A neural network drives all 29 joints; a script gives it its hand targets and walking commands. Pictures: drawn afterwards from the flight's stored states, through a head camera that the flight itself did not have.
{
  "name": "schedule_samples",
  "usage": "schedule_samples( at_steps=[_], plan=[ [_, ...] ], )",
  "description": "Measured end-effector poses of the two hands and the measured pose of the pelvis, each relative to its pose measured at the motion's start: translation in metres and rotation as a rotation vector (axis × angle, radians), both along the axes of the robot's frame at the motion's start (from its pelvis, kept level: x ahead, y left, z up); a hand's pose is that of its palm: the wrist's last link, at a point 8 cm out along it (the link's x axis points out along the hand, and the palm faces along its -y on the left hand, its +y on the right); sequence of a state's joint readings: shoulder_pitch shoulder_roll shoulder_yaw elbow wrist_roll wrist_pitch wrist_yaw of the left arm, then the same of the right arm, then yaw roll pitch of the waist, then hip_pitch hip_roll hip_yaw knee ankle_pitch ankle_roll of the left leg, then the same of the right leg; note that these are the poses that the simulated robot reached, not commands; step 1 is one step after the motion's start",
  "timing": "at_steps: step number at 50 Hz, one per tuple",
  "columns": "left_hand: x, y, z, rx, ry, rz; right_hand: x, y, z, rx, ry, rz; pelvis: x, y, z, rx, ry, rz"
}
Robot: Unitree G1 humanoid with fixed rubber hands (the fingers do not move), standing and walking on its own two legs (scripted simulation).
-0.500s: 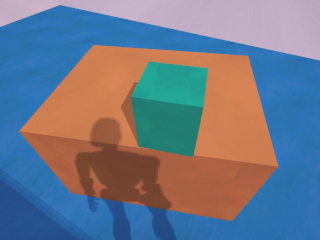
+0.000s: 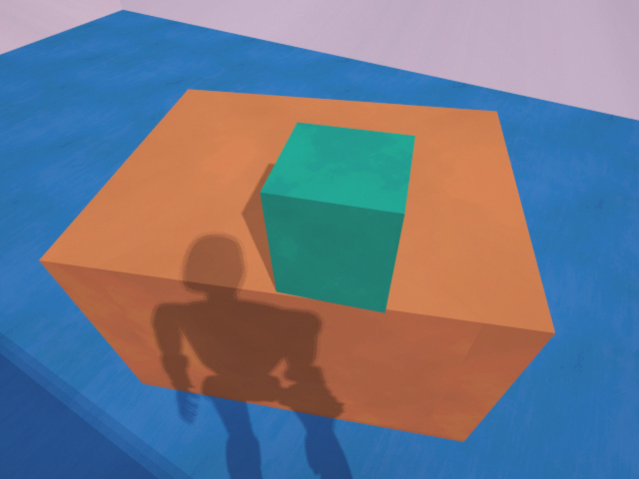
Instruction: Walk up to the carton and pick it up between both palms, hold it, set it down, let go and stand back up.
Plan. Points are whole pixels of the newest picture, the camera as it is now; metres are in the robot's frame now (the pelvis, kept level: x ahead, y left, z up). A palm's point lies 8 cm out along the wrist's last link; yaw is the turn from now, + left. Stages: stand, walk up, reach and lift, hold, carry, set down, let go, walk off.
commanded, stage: walk up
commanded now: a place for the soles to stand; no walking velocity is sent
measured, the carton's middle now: (341, 218) +0.57 +0.00 -0.02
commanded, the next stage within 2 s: none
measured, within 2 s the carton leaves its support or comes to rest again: neither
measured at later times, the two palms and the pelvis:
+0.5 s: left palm out of the picture +0.13 +0.31 -0.15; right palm out of the picture +0.00 -0.17 -0.14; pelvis +0.09 +0.06 -0.01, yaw -8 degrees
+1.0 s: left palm (160, 374) +0.33 +0.30 -0.16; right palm (471, 455) +0.22 -0.19 -0.15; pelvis +0.20 +0.07 -0.04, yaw -11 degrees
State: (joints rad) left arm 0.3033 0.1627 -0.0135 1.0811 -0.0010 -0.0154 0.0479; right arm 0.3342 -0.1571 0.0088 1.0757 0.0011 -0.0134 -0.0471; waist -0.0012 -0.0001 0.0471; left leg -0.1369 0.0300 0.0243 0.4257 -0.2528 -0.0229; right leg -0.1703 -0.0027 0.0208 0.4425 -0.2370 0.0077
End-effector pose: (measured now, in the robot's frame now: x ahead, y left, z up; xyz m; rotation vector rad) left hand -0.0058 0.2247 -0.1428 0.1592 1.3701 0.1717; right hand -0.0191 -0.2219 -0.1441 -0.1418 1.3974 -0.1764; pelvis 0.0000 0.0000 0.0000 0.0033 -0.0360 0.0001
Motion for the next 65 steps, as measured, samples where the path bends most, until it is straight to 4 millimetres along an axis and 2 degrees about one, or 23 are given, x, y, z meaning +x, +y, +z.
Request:
schedule_samples(
  at_steps=[4, 7, 12, 15, 18, 21, 24, 31, 35, 37, 40, 45, 48, 50, 55, 59, 62, 65],
  plan=[
    [-0.002, 0.000, 0.000, 0.000, -0.007, -0.008, 0.001, -0.003, -0.001, -0.002, -0.009, 0.007, 0.002, 0.000, -0.002, 0.003, -0.001, -0.016],
    [-0.010, 0.007, -0.002, 0.010, 0.012, 0.004, 0.003, -0.006, -0.005, -0.014, -0.015, 0.011, 0.009, 0.006, -0.007, -0.002, 0.006, -0.024],
    [-0.031, 0.034, -0.003, 0.027, 0.088, 0.034, 0.026, 0.001, -0.005, -0.042, -0.046, 0.030, 0.022, 0.028, -0.012, -0.024, 0.005, -0.042],
    [-0.029, 0.056, -0.013, 0.024, 0.149, 0.014, 0.044, 0.010, -0.003, -0.071, -0.121, 0.000, 0.034, 0.044, -0.020, -0.011, -0.008, -0.061],
    [0.004, 0.074, -0.018, 0.030, 0.141, -0.049, 0.041, 0.020, -0.002, -0.101, -0.137, -0.063, 0.049, 0.054, -0.022, 0.012, -0.016, -0.097],
    [0.058, 0.083, -0.013, 0.034, 0.062, -0.122, 0.030, 0.032, 0.003, -0.099, -0.088, -0.121, 0.066, 0.059, -0.016, 0.010, -0.025, -0.116],
    [0.115, 0.083, -0.006, 0.022, -0.041, -0.167, 0.022, 0.046, 0.006, -0.077, -0.029, -0.143, 0.083, 0.061, -0.011, 0.012, -0.028, -0.130],
    [0.232, 0.058, 0.001, -0.008, -0.199, -0.262, 0.021, 0.070, -0.001, -0.011, 0.079, -0.208, 0.127, 0.058, -0.015, 0.022, -0.034, -0.171],
    [0.290, 0.038, -0.001, 0.008, -0.268, -0.316, 0.036, 0.067, -0.018, 0.016, 0.121, -0.233, 0.157, 0.050, -0.029, 0.002, -0.035, -0.193],
    [0.310, 0.032, -0.002, 0.018, -0.298, -0.325, 0.054, 0.063, -0.025, 0.026, 0.124, -0.223, 0.167, 0.047, -0.034, -0.024, -0.035, -0.193],
    [0.322, 0.036, -0.002, 0.035, -0.312, -0.286, 0.092, 0.053, -0.027, 0.016, 0.097, -0.179, 0.178, 0.046, -0.034, -0.015, -0.039, -0.201],
    [0.324, 0.056, -0.001, 0.051, -0.247, -0.257, 0.176, 0.035, -0.016, -0.039, -0.073, -0.123, 0.194, 0.055, -0.028, -0.028, -0.025, -0.199],
    [0.331, 0.069, -0.011, 0.042, -0.231, -0.262, 0.218, 0.033, -0.008, -0.077, -0.189, -0.096, 0.201, 0.062, -0.031, -0.033, -0.020, -0.191],
    [0.339, 0.077, -0.020, 0.028, -0.226, -0.260, 0.237, 0.034, -0.004, -0.102, -0.243, -0.080, 0.204, 0.068, -0.036, -0.014, -0.032, -0.195],
    [0.359, 0.084, -0.017, 0.028, -0.226, -0.261, 0.268, 0.029, 0.019, -0.151, -0.309, -0.057, 0.210, 0.067, -0.028, -0.012, -0.031, -0.175],
    [0.375, 0.079, -0.006, 0.031, -0.260, -0.270, 0.280, 0.012, 0.033, -0.193, -0.333, -0.021, 0.209, 0.062, -0.021, -0.020, -0.005, -0.160],
    [0.383, 0.070, -0.001, 0.033, -0.283, -0.293, 0.280, -0.006, 0.032, -0.212, -0.339, -0.010, 0.205, 0.056, -0.023, -0.015, 0.007, -0.158],
    [0.386, 0.057, 0.002, 0.038, -0.312, -0.316, 0.274, -0.024, 0.020, -0.207, -0.330, -0.012, 0.199, 0.046, -0.030, -0.019, 0.004, -0.158]
  ],
)
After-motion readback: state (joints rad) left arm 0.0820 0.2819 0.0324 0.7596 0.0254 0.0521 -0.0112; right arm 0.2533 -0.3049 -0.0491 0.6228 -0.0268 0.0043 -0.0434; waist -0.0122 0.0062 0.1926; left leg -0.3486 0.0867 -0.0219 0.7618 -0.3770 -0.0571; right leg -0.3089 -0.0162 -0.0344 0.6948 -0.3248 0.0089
